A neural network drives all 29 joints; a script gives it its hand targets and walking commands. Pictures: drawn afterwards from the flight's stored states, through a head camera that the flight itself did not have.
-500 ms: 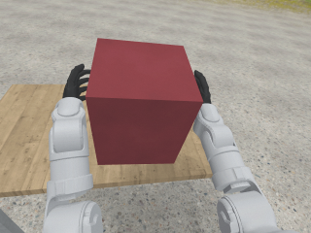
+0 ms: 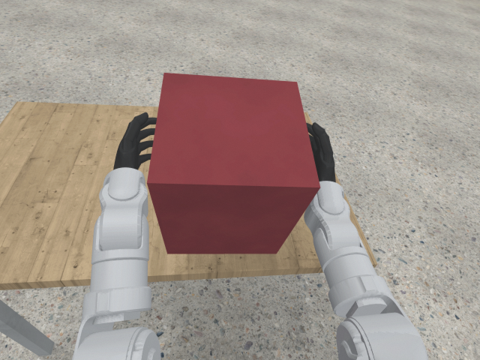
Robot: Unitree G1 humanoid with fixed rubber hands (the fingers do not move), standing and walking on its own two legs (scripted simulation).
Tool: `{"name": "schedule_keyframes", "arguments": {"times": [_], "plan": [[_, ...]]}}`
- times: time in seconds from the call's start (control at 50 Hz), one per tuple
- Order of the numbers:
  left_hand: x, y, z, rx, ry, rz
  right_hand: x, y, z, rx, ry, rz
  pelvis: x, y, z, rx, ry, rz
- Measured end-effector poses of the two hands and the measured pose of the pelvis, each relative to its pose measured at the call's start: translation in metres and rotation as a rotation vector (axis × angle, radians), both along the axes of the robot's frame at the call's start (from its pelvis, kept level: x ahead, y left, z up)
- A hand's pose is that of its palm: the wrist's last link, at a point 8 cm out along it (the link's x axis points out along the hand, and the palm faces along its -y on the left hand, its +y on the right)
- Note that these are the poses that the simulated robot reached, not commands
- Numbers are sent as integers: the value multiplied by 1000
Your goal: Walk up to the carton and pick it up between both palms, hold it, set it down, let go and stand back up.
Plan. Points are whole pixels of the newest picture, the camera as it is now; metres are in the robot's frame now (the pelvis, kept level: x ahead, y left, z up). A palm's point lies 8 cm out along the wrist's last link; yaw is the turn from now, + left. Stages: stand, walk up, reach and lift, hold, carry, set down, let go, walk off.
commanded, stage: set down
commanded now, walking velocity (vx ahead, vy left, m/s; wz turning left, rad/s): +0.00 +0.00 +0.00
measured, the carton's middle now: (227, 174) +0.40 +0.01 +0.11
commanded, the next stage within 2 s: none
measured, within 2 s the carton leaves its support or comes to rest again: rests again in 1.86 s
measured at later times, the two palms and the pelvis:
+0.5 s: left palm (134, 170) +0.39 +0.16 +0.13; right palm (314, 178) +0.38 -0.14 +0.12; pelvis +0.00 +0.00 +0.00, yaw -1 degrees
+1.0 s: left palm (142, 173) +0.41 +0.15 +0.10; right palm (310, 174) +0.41 -0.15 +0.10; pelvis +0.01 +0.00 +0.00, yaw -2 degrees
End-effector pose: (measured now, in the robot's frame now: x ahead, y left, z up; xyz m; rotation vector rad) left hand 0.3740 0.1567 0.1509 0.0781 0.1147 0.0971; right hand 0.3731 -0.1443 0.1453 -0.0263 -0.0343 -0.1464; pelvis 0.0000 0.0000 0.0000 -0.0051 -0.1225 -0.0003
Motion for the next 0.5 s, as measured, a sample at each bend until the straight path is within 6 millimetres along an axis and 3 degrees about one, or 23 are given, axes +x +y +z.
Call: {"name": "schedule_keyframes", "arguments": {"times": [0.5], "plan": [[12,-1,-23,-21,68,4,11,-1,-24,-3,72,-7,-2,3,1,2,51,-9]]}}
